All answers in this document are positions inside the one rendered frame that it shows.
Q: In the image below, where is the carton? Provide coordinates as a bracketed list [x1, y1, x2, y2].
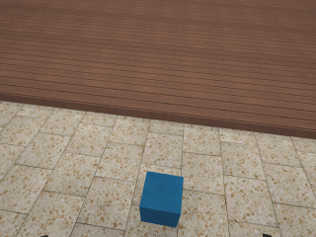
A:
[139, 171, 184, 228]

